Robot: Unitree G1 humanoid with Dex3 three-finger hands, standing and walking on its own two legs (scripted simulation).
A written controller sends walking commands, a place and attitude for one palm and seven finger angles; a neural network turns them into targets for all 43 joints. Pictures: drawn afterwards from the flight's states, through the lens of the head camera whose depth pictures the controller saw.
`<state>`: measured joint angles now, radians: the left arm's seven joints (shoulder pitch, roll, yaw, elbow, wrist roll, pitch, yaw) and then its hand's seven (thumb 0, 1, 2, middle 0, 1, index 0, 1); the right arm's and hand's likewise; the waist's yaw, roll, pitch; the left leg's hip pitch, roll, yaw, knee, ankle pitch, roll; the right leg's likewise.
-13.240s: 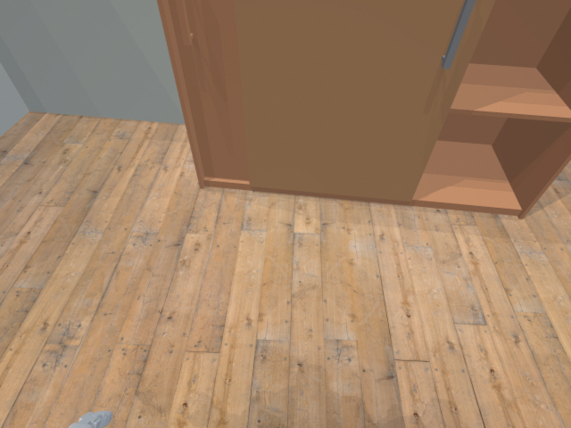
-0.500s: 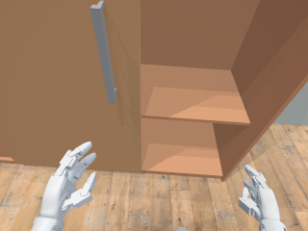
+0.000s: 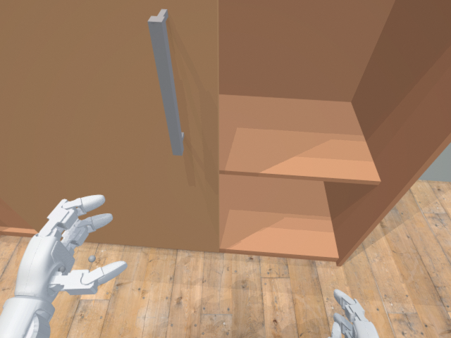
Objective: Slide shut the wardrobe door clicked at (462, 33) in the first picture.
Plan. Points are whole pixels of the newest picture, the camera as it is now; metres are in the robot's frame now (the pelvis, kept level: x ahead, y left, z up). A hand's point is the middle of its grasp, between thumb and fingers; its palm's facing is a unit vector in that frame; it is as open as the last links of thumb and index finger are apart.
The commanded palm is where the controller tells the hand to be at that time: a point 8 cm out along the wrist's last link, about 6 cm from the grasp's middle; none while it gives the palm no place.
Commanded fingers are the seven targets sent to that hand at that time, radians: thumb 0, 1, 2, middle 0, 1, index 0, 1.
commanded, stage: raise the hand with hooked fingers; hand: left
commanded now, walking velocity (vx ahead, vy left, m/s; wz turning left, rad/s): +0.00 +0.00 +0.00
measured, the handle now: (171, 93) +0.54 +0.14 +0.15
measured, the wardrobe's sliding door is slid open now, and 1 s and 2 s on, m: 0.53 0.53 0.53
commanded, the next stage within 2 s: move the hooked fingers beside the handle in 1.22 s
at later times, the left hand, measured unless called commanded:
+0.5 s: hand (46, 212) +0.26 +0.26 +0.15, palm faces +0.04 -1.00 -0.08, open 13.8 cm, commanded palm +0.23 +0.31 +0.15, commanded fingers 0.00 -0.50 0.30 -0.30 -1.20 -0.30 -1.20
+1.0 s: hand (44, 181) +0.29 +0.27 +0.18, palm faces +0.05 -1.00 -0.07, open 13.9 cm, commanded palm +0.26 +0.31 +0.18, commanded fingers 0.00 -0.50 0.30 -0.30 -1.20 -0.30 -1.20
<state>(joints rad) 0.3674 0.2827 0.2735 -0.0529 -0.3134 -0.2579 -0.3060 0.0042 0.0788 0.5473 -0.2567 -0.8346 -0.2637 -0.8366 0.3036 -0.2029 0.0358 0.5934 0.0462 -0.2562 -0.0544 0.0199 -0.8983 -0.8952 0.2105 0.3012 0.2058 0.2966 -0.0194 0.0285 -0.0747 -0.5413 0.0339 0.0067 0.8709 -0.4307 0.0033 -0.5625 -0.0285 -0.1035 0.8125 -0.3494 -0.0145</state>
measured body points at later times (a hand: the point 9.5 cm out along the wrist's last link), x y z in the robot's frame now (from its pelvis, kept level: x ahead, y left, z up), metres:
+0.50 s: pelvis +0.01 +0.00 +0.03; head +0.01 +0.00 +0.48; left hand +0.25 +0.32 +0.15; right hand +0.20 -0.22 -0.03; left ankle +0.01 +0.11 -0.70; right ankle +0.04 -0.11 -0.70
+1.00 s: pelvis +0.02 -0.01 +0.04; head +0.01 -0.02 +0.49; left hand +0.28 +0.32 +0.18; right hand +0.18 -0.25 -0.04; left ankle +0.01 +0.11 -0.70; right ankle +0.04 -0.12 -0.70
